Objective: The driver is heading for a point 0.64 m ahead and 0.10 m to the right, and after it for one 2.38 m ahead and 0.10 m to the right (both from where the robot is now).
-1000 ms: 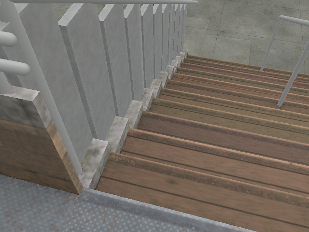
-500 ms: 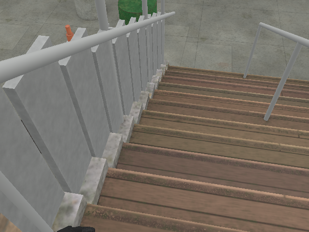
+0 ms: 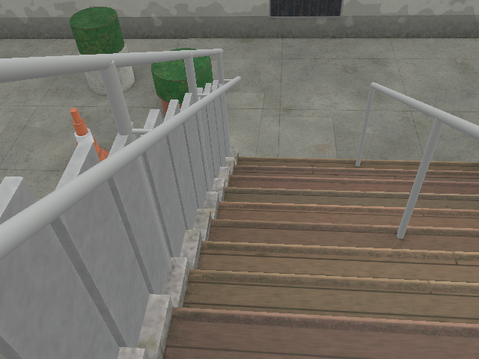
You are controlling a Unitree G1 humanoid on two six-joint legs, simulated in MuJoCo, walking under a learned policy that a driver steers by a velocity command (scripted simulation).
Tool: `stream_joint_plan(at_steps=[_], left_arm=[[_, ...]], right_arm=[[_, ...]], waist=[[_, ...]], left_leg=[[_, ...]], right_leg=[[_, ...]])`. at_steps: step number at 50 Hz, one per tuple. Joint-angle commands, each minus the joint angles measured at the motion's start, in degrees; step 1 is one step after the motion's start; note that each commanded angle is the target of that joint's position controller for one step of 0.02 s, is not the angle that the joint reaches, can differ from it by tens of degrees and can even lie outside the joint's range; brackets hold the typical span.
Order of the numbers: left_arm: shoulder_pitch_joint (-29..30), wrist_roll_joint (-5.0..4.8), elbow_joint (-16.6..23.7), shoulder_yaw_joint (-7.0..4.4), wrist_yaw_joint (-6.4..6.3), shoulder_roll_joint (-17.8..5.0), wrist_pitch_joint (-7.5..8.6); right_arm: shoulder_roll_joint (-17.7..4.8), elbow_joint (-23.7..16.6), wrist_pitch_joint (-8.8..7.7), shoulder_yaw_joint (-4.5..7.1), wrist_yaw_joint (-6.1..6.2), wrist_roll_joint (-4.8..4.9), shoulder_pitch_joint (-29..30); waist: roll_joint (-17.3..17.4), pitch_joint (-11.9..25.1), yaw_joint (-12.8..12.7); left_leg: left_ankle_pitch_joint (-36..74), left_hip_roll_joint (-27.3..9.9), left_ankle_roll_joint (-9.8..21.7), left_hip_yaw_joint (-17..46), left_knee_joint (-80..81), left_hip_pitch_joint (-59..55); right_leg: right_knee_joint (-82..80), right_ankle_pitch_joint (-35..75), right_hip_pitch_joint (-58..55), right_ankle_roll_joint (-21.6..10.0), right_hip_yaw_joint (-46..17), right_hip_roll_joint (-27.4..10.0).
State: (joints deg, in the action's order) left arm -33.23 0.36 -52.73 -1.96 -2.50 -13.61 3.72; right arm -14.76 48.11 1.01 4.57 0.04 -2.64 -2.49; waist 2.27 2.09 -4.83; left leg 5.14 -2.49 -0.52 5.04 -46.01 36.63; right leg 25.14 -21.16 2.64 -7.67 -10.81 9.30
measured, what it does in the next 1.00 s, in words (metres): goes down, turning right: left foot 0.17 m lower, then right foot 0.17 m lower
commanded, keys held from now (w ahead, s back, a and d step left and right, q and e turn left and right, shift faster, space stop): w+e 0.82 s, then q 0.18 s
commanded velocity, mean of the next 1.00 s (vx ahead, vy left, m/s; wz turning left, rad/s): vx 0.47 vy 0.00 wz -0.51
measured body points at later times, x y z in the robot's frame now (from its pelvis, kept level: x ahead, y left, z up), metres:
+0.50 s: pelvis +0.26 +0.07 -0.19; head +0.27 +0.09 +0.26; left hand +0.43 +0.30 -0.33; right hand +0.11 -0.16 -0.31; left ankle +0.20 +0.15 -0.90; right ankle +0.32 -0.09 -0.81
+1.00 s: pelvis +0.48 -0.04 -0.35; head +0.51 -0.06 +0.10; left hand +0.66 +0.12 -0.50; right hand +0.33 -0.23 -0.50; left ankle +0.54 +0.12 -0.96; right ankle +0.49 -0.08 -1.07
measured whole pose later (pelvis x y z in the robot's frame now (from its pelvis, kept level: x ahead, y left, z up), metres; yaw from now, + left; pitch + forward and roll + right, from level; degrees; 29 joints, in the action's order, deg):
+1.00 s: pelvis +0.48 -0.04 -0.35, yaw -29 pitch -1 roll +0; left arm -10.7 0.6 -57.1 -0.7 -1.0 -9.4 1.6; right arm -10.0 56.5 -1.2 1.9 2.2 -3.5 -21.9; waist 0.8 -5.7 3.2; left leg -22.1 -4.8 0.6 3.7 -79.4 33.6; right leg 33.3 -14.8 17.6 -8.7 4.4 7.5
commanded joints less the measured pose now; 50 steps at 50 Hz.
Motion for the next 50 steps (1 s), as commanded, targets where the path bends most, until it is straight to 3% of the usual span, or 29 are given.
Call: stream_joint_plan(at_steps=[1,8,9,10,12,13,14,15,17,18,19,20,22,24,26,27,30,32,33,36,38,40,41,42,43,44,46,48,50], left_arm=[[-2.5,-0.11,2.2,-1.06,-0.21,-5.9,-0.15],[-0.3,1.06,3.8,-1.33,-1.2,-6.6,-2.36],[4.0,2.47,4.4,-1.5,-0.92,-7.7,-2.86],[6.7,1.86,4.9,-1.83,-0.59,-8.8,-3.04],[6.7,-0.04,4.8,-1.83,-0.69,-4.7,-2.88],[-3.9,-2.43,8.2,-1.11,-0.88,-0.4,-2.34],[-7.8,-0.87,5.7,-1.05,-1.71,-3.4,-3.04],[-2.9,1.44,4.6,-1.68,-1.5,-5.6,-4.06],[7.9,5.4,7.4,-2.88,-0.32,-8.6,-6.41],[13.3,3.68,8.2,-3.39,-0.19,-9.0,-6.7],[11.1,3.09,6.3,-3.32,0.91,-7.5,-6.38],[12.6,1.66,6.7,-3.2,2.39,-6.3,-5.88],[13.0,2.34,4.8,-2.32,3.48,-2.5,-6.04],[13.4,3.12,3.9,-2.69,3.61,-3.4,-6.0],[19.5,4.27,4.7,-2.37,4.12,-2.1,-5.35],[22.4,2.18,4.8,-2.39,3.75,-2.7,-4.53],[33.4,2.63,6.8,-1.88,3.33,-1.5,-3.75],[36.5,3.09,8.1,-0.96,4.03,-0.5,-2.66],[37.4,1.82,8.1,-0.87,4.87,-1.0,-2.95],[41.6,-0.21,8.8,0.71,7.2,2.2,-3.12],[39.9,-0.44,7.5,1.56,6.17,2.9,-3.97],[20.0,-0.25,1.7,-1.19,4.26,-3.5,-4.81],[11.4,0.87,-0.9,-1.87,4.36,-4.7,-3.59],[7.9,0.96,-2.8,-3.76,3.77,-9.3,-3.59],[5.7,0.88,-2.9,-3.12,3.37,-11.5,-2.08],[7.0,-0.8,-2.5,-2.4,2.88,-8.5,-1.98],[16.1,-0.34,-1.1,-0.79,1.86,-2.8,-2.5],[17.9,0.23,-1.3,0.69,1.09,0.3,-1.31],[17.7,0.34,-4.0,1.05,0.68,-0.9,-0.38]], right_arm=[[-2.0,-7.2,-0.26,-0.18,-1.05,-0.45,7.9],[-0.2,-8.9,-3.23,-1.38,0.74,2.29,-2.1],[-0.6,-7.6,-3.83,-0.79,1.42,2.79,-11.6],[-2.0,-5.0,-4.05,-0.1,2.25,2.77,-21.7],[-7.7,-0.7,-3.54,1.37,1.96,0.38,-32.8],[-8.8,-1.6,-4.52,0.21,0.38,-0.66,-31.3],[-7.8,-3.0,-4.74,0.59,-0.37,1.12,-30.5],[-5.4,-3.8,-5.95,0.15,-0.64,2.61,-29.2],[-8.5,-2.9,-6.51,0.85,0.97,3.2,-24.4],[-5.9,-1.6,-7.62,-0.38,0.24,2.34,-24.9],[-6.1,-0.5,-8.22,-0.5,-0.51,0.68,-25.9],[-4.9,-0.5,-8.59,-1.15,-0.16,1.19,-23.9],[-7.3,1.3,-7.42,-0.22,0.53,1.25,-25.6],[-8.2,2.5,-7.72,-0.03,0.35,1.81,-30.2],[-3.2,4.4,-6.82,-1.56,0.33,3.05,-32.5],[-4.7,4.1,-6.36,-1.12,0.61,1.97,-32.1],[-3.1,8.7,-6.06,-1.96,1.67,0.67,-41.7],[-1.7,9.4,-7.55,-2.51,2.17,1.99,-42.3],[-0.9,9.4,-7.61,-2.81,1.8,0.88,-40.1],[0.5,10.9,-6.88,-3.94,1.72,1.91,-38.0],[-0.9,12.1,-5.74,-3.93,2.83,2.54,-38.3],[-5.3,11.6,-4.41,-2.79,3.45,0.5,-34.0],[-5.7,11.2,-4.41,-2.42,3.42,1.51,-31.2],[-4.4,10.5,-3.39,-1.43,2.97,1.63,-27.2],[1.5,7.0,-3.91,-2.88,3.05,3.1,-37.5],[-2.0,5.8,-4.66,-2.89,3.14,2.63,-37.0],[-4.2,8.4,-3.61,-1.43,2.73,-0.14,-35.5],[-2.9,11.0,-1.79,-0.93,2.28,-2.15,-34.8],[2.0,9.7,-0.39,-1.99,1.82,-1.14,-30.2]], waist=[[-5.6,-7.1,-0.2],[-4.7,-5.8,0.1],[-5.5,-0.7,5.9],[-4.1,1.3,11.4],[6.0,0.9,13.5],[11.5,6.9,2.9],[11.5,10.4,3.3],[4.4,4.0,4.6],[6.0,-1.9,3.3],[0.3,-9.6,3.7],[-0.4,-9.8,2.2],[-1.3,-11.5,0.7],[6.1,-9.0,1.6],[3.1,-6.0,2.1],[0.7,-6.9,3.2],[1.3,-6.3,5.3],[2.7,-12.5,10.5],[1.9,-12.3,10.3],[2.6,-13.7,10.2],[-1.8,-16.5,11.5],[3.4,-16.3,11.9],[4.3,-3.1,2.6],[-0.8,0.2,-3.6],[-7.2,-1.3,-5.8],[-10.1,12.0,2.3],[-8.3,16.4,0.3],[-2.5,7.0,4.1],[-0.3,0.2,6.7],[-1.2,-2.5,8.3]], left_leg=[[10.4,1.0,0.7,-0.7,6.5,6.0],[18.9,3.2,-0.2,0.0,25.7,-21.1],[25.9,3.3,-1.1,-3.6,24.5,-31.3],[30.4,0.1,-0.8,-2.9,32.2,-39.4],[41.2,-10.4,1.7,3.3,29.5,-56.4],[70.5,-20.3,2.0,9.0,3.0,-67.5],[62.3,-23.2,6.0,14.7,2.5,-67.3],[37.7,-19.6,7.5,12.0,11.2,-53.6],[2.3,-23.3,17.3,23.7,18.8,-36.3],[7.1,-17.9,11.6,14.8,19.6,-23.7],[9.4,-14.4,9.5,11.0,19.3,-16.6],[3.9,-9.9,7.4,3.5,23.2,-8.0],[8.7,-12.2,11.4,5.2,22.1,-11.2],[18.5,-13.7,8.6,4.1,16.9,-20.5],[10.8,-13.0,6.2,3.2,14.0,-28.0],[0.0,-8.3,3.8,-1.0,14.3,-31.3],[1.8,-11.2,4.8,2.3,11.6,-37.7],[1.7,-10.6,4.1,-1.9,9.7,-37.3],[1.2,-8.6,3.2,-7.3,8.4,-31.7],[-13.1,-7.7,2.8,-10.6,5.4,-15.4],[2.6,-8.6,3.2,-12.1,-3.2,-22.1],[16.3,-9.9,5.1,-10.8,-25.5,-26.5],[6.0,-6.4,4.4,-12.8,-44.8,-21.0],[-45.2,3.3,3.9,-16.7,-68.3,-6.4],[-55.8,0.3,3.7,-6.6,-68.5,9.6],[-48.3,-3.5,4.0,-3.2,-58.7,15.1],[-36.2,-3.7,2.9,-3.1,-47.5,14.3],[-23.7,-3.2,0.7,-2.3,-33.9,0.3],[-18.1,-1.4,-0.4,-3.0,-19.1,-12.9]], right_leg=[[1.5,12.4,4.3,-7.6,-15.7,-12.8],[22.1,11.4,13.5,-2.3,-13.1,-4.9],[31.7,15.4,14.1,-2.5,-12.6,-3.1],[46.4,20.7,14.3,-2.0,-8.8,-1.4],[85.0,-25.0,33.2,0.3,0.7,5.4],[91.8,-29.8,46.1,1.8,0.7,0.8],[92.8,-23.4,53.0,2.3,2.5,-3.6],[87.0,-14.9,53.6,3.4,4.9,-5.2],[84.8,-9.3,55.9,3.6,5.3,-10.2],[70.9,1.9,52.8,3.6,1.5,-10.9],[65.8,5.3,45.9,3.9,1.7,-11.5],[49.3,14.5,37.4,6.0,2.2,-10.9],[49.7,14.6,36.4,6.2,6.0,-10.4],[48.7,21.4,41.5,3.4,4.3,-10.8],[45.8,30.1,48.9,1.5,-0.1,-11.7],[39.5,35.1,50.5,0.5,2.8,-10.6],[38.5,31.3,59.2,1.3,4.2,-9.7],[27.0,39.1,55.3,2.0,6.1,-9.1],[20.9,43.6,48.7,1.6,10.3,-8.5],[9.6,52.3,24.7,2.8,20.2,-5.9],[3.6,48.5,24.0,2.6,19.4,-7.1],[-2.8,39.4,4.5,0.8,13.7,-8.4],[-9.6,46.6,-6.1,-2.4,12.2,-9.4],[-8.6,62.3,-16.6,-7.2,5.4,-16.0],[19.3,102.1,-37.9,-9.8,-2.3,-30.3],[13.9,89.0,-38.3,-12.4,-5.9,-32.6],[5.3,52.1,-17.5,-13.5,-6.0,-28.4],[0.5,57.4,7.6,-11.6,0.6,-25.4],[-0.5,57.9,21.1,-7.7,6.8,-21.1]])
Keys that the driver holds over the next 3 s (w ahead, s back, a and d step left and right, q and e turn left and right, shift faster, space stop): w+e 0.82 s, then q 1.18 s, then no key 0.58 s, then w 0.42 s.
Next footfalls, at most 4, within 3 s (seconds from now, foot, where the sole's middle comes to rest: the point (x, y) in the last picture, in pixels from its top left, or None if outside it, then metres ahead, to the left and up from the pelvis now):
0.24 left None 0.24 0.15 -0.94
0.84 right None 0.53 -0.10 -1.11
1.56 left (265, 351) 0.80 0.06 -1.28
2.46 right None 0.62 -0.22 -1.11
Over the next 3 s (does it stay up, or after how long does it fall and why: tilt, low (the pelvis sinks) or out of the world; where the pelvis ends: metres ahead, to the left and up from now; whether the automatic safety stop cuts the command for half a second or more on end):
stays up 0.72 -0.12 -0.43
